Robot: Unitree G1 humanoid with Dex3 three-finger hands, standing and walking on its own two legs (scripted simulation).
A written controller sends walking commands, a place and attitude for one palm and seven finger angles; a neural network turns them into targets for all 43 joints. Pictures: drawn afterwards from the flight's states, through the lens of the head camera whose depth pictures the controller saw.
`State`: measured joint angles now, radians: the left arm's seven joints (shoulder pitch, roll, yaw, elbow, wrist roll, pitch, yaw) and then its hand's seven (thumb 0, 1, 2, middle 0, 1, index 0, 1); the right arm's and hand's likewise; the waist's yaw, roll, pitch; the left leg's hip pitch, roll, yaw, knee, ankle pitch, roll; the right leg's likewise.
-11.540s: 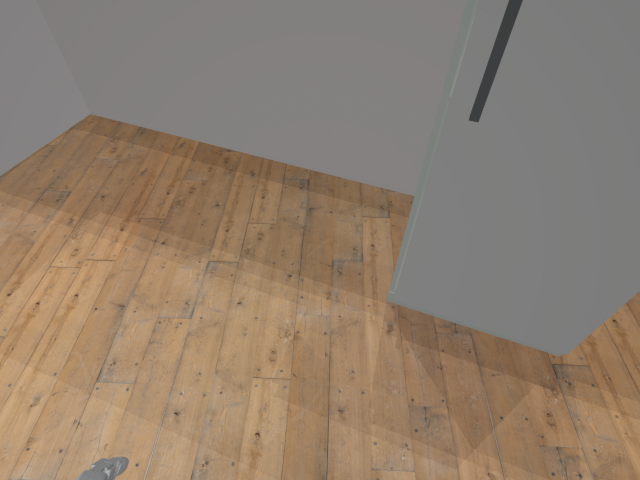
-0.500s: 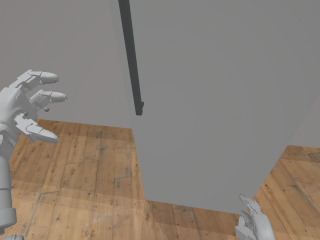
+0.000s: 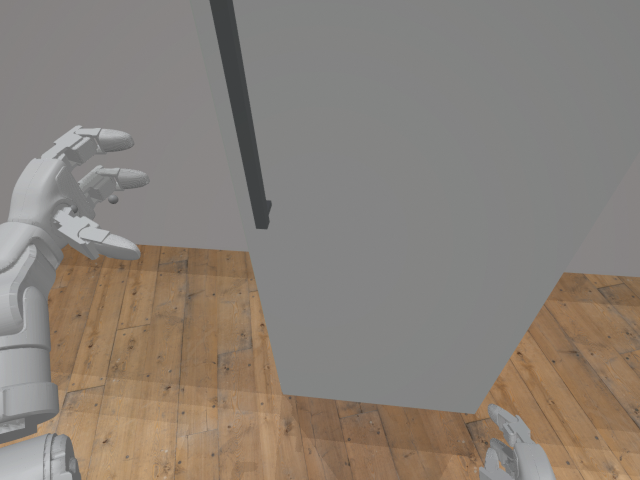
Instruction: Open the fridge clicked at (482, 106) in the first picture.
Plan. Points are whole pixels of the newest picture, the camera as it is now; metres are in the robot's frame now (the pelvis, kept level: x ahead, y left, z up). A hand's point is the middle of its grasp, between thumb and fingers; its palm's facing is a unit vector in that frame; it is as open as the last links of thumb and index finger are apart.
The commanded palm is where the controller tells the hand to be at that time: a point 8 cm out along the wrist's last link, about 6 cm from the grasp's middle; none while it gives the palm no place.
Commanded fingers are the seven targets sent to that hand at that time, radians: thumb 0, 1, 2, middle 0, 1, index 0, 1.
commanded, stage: move the hooked fingers beside the handle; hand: left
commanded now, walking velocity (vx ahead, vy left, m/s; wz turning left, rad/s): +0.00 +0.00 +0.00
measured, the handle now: (244, 97) +0.49 +0.14 +0.27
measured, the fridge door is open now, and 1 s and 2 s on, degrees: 0 0 0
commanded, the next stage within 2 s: feel for the door with the fingertips in 1.74 s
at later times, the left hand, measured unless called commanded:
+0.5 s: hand (150, 176) +0.38 +0.24 +0.22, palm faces +0.01 -1.00 -0.03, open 14.0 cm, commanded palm +0.36 +0.28 +0.22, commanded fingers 0.00 -0.50 0.30 -0.30 -1.20 -0.30 -1.20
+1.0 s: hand (183, 157) +0.43 +0.22 +0.21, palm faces +0.00 -1.00 -0.02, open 14.0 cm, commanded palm +0.40 +0.26 +0.21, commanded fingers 0.00 -0.50 0.30 -0.30 -1.20 -0.30 -1.20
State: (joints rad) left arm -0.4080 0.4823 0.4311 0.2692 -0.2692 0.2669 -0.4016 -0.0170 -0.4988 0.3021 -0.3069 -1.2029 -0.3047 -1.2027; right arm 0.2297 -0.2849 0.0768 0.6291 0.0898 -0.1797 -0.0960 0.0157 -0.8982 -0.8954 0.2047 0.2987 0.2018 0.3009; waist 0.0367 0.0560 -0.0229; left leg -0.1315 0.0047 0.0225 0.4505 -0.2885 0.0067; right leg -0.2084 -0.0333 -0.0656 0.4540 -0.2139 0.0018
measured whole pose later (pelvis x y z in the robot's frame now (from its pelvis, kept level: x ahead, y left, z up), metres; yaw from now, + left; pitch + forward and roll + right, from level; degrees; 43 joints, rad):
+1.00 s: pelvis +0.01 +0.01 +0.00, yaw -1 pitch +2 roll +0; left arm -0.70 0.45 0.34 0.62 -0.19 0.17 -0.29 -0.02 -0.50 0.30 -0.31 -1.20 -0.30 -1.20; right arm 0.28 -0.28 0.06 0.66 0.08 -0.12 -0.09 0.01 -0.90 -0.90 0.21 0.30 0.20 0.30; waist -0.02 0.04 -0.03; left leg -0.17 0.00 0.04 0.43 -0.29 0.01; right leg -0.25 -0.03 -0.05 0.42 -0.20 0.01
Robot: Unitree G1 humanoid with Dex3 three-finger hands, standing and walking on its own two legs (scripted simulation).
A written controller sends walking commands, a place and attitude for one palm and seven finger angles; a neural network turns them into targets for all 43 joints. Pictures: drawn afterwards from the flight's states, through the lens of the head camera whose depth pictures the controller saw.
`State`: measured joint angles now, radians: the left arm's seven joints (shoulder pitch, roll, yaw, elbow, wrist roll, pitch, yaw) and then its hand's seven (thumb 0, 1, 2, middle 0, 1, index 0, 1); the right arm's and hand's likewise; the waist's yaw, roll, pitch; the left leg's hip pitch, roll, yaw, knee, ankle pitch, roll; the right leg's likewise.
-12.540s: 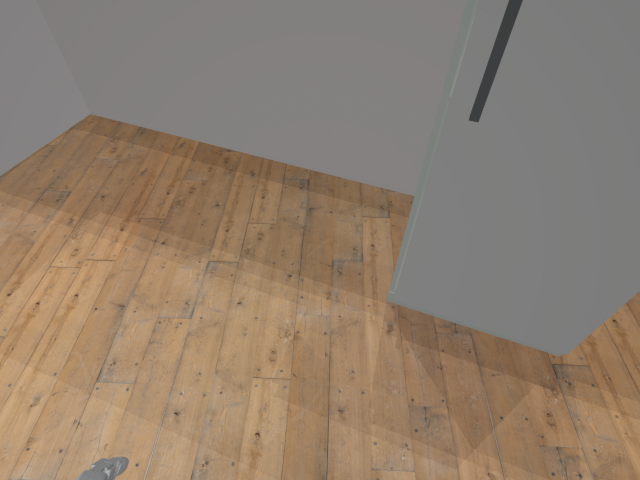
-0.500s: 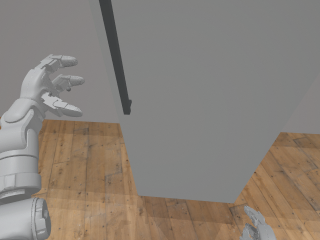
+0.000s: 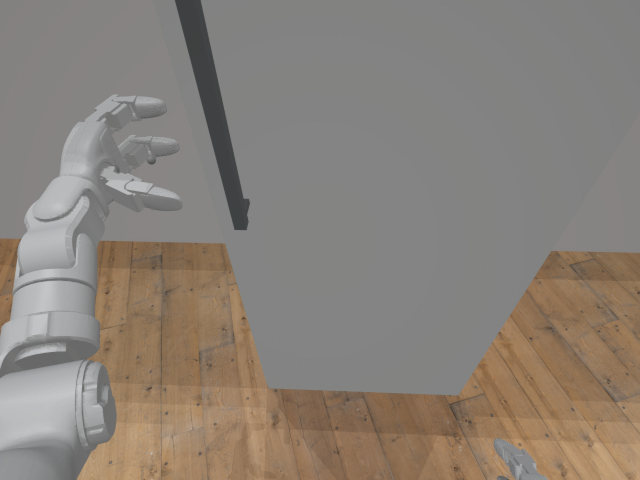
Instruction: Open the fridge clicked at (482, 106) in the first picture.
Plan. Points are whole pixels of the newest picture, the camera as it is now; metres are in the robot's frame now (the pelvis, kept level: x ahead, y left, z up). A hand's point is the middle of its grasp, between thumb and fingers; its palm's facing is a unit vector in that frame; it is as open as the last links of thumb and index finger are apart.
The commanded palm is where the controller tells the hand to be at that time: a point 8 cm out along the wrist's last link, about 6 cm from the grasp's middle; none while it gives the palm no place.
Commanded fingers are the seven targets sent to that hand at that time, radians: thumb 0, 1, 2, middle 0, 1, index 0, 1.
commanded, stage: move the hooked fingers beside the handle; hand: left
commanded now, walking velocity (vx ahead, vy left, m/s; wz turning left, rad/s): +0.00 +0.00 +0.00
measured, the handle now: (215, 91) +0.47 +0.14 +0.27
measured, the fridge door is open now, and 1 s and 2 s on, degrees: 0 0 0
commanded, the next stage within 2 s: feel for the door with the fingertips in 0.74 s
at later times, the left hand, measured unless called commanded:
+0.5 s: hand (144, 172) +0.39 +0.21 +0.22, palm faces +0.04 -1.00 -0.02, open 13.9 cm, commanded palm +0.37 +0.26 +0.21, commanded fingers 0.00 -0.50 0.30 -0.30 -1.20 -0.30 -1.20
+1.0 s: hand (167, 164) +0.41 +0.20 +0.21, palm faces +0.01 -1.00 -0.01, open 14.0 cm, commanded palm +0.38 +0.25 +0.21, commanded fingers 0.00 -0.50 0.30 -0.30 -1.20 -0.30 -1.20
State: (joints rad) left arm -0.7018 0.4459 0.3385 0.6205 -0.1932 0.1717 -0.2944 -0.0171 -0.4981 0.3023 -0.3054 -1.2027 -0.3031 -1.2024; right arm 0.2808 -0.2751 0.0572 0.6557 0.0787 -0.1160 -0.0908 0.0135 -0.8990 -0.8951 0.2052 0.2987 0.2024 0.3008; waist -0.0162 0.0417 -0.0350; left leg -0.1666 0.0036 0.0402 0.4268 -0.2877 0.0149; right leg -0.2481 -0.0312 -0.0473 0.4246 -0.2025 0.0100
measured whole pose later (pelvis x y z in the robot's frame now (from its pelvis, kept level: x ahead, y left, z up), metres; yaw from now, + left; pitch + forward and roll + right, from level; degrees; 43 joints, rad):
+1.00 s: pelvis -0.01 -0.01 +0.00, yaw +0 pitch +1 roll +0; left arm -0.73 0.43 0.32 0.68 -0.20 0.12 -0.28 -0.02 -0.50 0.30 -0.31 -1.20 -0.30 -1.20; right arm 0.31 -0.28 0.05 0.67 0.08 -0.11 -0.09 0.01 -0.90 -0.90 0.20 0.30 0.20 0.30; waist -0.02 0.04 -0.02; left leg -0.17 0.01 0.04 0.42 -0.27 0.01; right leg -0.25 -0.02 -0.04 0.42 -0.18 0.00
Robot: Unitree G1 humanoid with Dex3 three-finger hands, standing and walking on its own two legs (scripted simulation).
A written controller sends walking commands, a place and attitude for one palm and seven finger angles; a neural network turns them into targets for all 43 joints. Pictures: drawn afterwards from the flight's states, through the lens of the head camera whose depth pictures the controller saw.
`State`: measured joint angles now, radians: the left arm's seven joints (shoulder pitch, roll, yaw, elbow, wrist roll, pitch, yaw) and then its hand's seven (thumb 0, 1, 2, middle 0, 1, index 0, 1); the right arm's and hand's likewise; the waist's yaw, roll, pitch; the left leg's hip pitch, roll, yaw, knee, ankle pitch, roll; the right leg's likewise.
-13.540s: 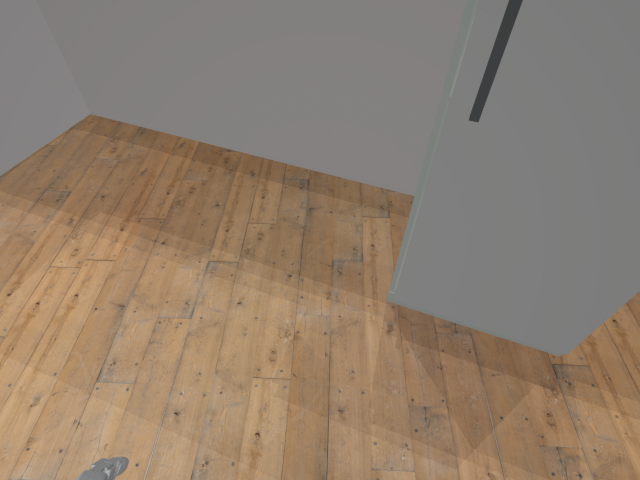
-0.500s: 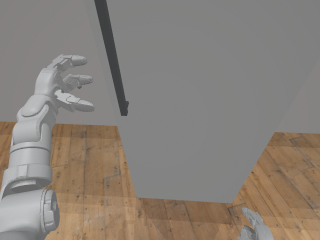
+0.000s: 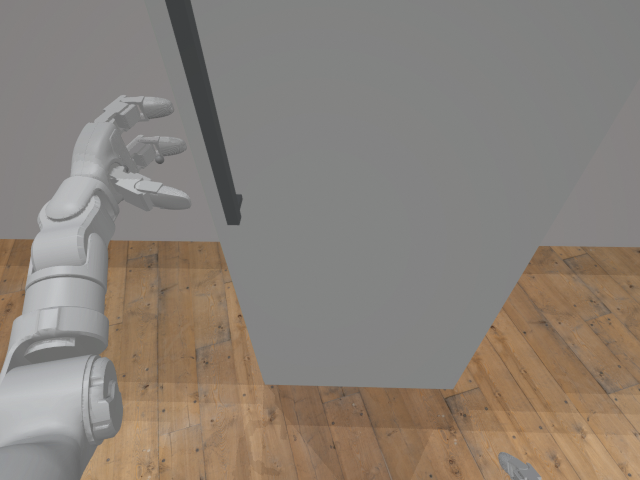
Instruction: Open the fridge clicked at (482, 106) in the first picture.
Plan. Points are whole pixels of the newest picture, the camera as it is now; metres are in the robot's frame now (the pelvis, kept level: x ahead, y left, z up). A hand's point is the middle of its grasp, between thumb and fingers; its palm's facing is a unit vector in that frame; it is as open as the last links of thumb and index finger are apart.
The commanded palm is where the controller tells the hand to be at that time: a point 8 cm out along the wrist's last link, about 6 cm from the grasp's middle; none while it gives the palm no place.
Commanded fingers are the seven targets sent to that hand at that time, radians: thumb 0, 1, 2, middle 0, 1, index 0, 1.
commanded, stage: feel for the door with the fingertips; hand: left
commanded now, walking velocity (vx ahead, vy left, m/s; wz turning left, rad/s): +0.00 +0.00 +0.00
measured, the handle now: (206, 87) +0.49 +0.15 +0.27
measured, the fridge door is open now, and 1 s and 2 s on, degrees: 0 0 0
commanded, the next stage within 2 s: slide the fingers in behind the handle in 0.64 s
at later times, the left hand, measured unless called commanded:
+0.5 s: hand (173, 153) +0.43 +0.19 +0.21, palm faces +0.02 -1.00 +0.00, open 14.0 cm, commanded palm +0.41 +0.23 +0.21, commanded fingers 0.00 -0.50 0.30 -0.30 -1.20 -0.30 -1.20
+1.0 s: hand (187, 148) +0.44 +0.18 +0.21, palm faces +0.01 -1.00 +0.00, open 13.9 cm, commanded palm +0.41 +0.22 +0.21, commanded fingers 0.00 -0.50 0.30 -0.30 -1.20 -0.30 -1.20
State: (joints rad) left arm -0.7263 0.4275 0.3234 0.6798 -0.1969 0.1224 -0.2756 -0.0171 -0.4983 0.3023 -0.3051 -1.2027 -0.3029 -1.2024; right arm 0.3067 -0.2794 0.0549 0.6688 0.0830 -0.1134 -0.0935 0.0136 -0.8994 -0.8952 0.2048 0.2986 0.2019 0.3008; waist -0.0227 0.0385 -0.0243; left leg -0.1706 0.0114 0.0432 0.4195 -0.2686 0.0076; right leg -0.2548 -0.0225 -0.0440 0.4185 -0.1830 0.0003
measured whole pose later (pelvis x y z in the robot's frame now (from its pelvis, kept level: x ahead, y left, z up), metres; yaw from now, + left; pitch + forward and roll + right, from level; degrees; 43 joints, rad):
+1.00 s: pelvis +0.00 +0.00 +0.00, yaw +0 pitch +1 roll +0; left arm -0.80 0.35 0.26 0.70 -0.17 0.13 -0.18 -0.02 -0.50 0.30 -0.32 -1.23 -0.32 -1.21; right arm 0.30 -0.26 0.05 0.69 0.07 -0.09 -0.09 0.01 -0.90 -0.90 0.20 0.30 0.20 0.30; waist -0.02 0.04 -0.03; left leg -0.16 0.00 0.04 0.41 -0.27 0.01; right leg -0.25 -0.03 -0.05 0.41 -0.18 0.00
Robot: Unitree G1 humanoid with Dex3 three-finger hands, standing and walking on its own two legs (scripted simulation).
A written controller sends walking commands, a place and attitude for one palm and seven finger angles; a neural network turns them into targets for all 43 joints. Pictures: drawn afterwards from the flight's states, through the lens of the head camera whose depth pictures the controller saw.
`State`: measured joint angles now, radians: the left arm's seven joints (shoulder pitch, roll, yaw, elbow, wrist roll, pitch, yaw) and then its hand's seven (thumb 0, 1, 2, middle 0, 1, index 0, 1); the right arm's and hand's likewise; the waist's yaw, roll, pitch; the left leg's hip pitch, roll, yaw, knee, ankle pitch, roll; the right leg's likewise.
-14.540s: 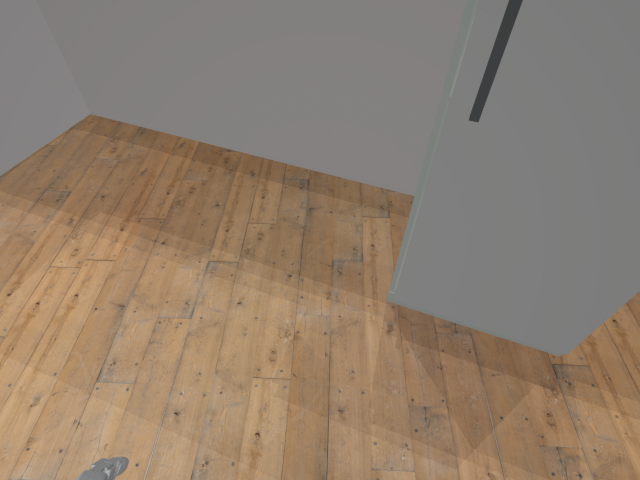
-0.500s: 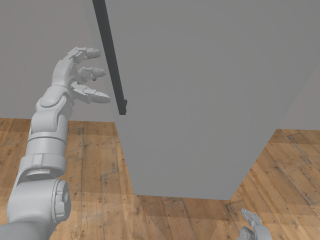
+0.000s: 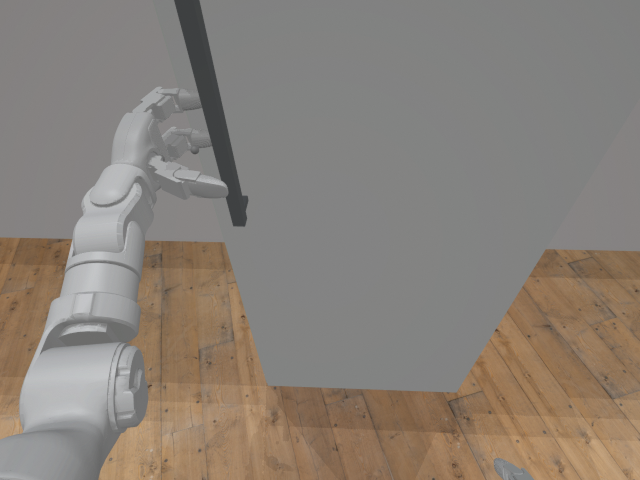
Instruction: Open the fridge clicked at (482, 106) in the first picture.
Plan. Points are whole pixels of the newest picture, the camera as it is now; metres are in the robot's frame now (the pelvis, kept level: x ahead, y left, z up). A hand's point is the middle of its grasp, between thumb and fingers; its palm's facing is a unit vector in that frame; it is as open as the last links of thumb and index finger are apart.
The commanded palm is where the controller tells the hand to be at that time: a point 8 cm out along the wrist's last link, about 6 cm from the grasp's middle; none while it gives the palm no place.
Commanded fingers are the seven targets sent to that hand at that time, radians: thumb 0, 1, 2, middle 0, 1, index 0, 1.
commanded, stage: slide the fingers in behind the handle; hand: left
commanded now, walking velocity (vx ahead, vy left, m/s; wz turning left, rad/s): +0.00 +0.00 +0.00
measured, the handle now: (214, 89) +0.48 +0.15 +0.27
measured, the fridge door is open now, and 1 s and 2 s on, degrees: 0 0 0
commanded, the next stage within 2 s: grip the handle and tug to test in 1.56 s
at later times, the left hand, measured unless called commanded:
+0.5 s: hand (209, 151) +0.43 +0.15 +0.22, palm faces +0.00 -1.00 +0.00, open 14.0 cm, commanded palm +0.40 +0.20 +0.21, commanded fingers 0.00 -0.50 0.30 -0.30 -1.20 -0.30 -1.20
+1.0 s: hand (223, 154) +0.42 +0.13 +0.21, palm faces -0.01 -1.00 +0.00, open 14.0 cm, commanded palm +0.40 +0.18 +0.21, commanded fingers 0.00 -0.50 0.30 -0.30 -1.20 -0.30 -1.20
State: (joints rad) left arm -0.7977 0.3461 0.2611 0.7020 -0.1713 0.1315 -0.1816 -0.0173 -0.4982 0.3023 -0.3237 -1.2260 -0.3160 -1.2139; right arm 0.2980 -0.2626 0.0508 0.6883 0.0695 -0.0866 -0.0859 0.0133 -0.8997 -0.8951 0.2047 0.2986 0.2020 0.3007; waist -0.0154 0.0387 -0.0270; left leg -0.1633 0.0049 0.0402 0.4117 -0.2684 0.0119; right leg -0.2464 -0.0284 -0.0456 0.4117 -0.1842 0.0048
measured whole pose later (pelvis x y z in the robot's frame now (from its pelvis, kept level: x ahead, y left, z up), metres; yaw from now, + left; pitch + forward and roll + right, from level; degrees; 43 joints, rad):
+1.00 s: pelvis +0.00 +0.00 +0.00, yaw +0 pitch +0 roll +0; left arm -0.75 0.24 0.20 0.55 -0.16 0.21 -0.09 -0.02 -0.50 0.30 -0.30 -1.20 -0.30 -1.20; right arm 0.24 -0.25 0.05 0.67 0.06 -0.06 -0.08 0.01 -0.90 -0.90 0.20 0.30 0.20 0.30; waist 0.00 0.04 -0.03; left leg -0.14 0.01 0.04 0.40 -0.27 0.01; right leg -0.23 -0.03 -0.04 0.41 -0.18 0.00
